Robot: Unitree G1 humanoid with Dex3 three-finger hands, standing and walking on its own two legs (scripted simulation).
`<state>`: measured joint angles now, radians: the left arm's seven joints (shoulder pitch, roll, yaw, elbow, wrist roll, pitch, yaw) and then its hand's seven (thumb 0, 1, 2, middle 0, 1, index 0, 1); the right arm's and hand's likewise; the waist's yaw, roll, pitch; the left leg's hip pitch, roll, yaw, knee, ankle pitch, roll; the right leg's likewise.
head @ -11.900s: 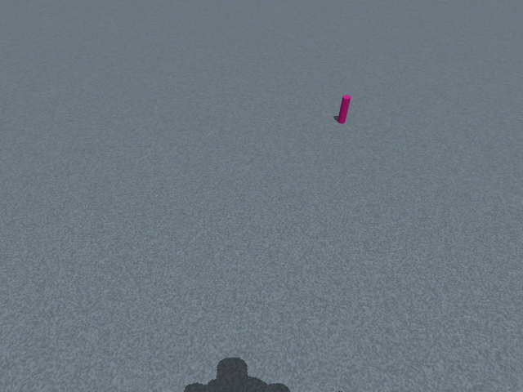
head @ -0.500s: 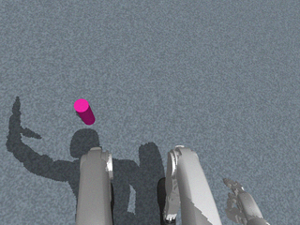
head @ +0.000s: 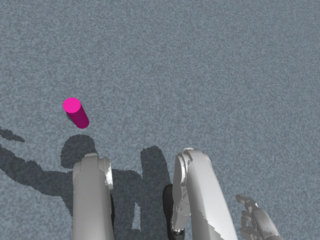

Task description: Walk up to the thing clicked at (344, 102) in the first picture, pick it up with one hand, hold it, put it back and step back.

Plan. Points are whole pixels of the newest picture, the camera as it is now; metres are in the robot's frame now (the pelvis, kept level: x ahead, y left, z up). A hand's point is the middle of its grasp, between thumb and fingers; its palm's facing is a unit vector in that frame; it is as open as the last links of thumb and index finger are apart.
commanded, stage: go down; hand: left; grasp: from the side
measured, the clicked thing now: (77, 114) +0.49 +0.24 -0.30
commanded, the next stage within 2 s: approach in 0.08 s
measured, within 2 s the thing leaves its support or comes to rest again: neither
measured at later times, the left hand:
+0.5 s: hand out of the picture +0.43 +0.40 -0.07, palm faces +0.15 -0.99 +0.02, open 17.6 cm
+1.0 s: hand (59, 119) +0.45 +0.28 -0.24, palm faces +0.12 -0.99 +0.06, open 17.6 cm
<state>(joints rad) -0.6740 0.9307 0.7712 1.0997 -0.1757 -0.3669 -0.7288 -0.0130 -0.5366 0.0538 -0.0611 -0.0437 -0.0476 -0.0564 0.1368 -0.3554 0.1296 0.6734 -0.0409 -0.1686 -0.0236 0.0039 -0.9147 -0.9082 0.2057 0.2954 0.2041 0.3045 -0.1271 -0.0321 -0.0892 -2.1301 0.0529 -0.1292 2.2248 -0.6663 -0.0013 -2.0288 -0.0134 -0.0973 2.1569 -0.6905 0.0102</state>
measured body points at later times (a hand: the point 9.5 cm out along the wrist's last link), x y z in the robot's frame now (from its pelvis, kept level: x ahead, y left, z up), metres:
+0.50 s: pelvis -0.01 +0.00 -0.04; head +0.22 +0.11 +0.34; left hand +0.41 +0.45 -0.07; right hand +0.13 -0.27 -0.11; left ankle +0.09 +0.13 -0.36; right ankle +0.10 -0.12 -0.36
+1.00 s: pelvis -0.01 +0.01 -0.10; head +0.24 +0.14 +0.25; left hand +0.44 +0.33 -0.24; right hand +0.12 -0.26 -0.14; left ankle +0.09 +0.13 -0.36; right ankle +0.10 -0.12 -0.36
